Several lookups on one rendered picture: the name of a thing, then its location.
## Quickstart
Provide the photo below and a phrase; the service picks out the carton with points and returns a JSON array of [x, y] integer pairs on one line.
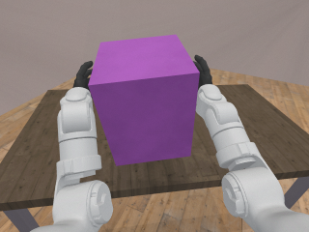
[[145, 93]]

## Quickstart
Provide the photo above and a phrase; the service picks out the robot right upper arm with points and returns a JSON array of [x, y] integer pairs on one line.
[[254, 195]]

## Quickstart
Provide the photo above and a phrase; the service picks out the robot right hand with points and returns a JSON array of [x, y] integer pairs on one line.
[[204, 70]]

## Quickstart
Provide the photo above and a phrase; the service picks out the robot left hand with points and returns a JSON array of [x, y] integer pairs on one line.
[[82, 79]]

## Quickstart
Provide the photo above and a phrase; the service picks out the robot left upper arm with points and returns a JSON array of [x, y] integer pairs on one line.
[[80, 207]]

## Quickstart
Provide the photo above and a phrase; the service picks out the table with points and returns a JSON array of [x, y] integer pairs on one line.
[[28, 172]]

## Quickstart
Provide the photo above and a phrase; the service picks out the robot left forearm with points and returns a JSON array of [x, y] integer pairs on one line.
[[77, 135]]

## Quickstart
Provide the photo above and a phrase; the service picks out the robot right forearm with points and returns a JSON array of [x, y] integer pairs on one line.
[[234, 149]]

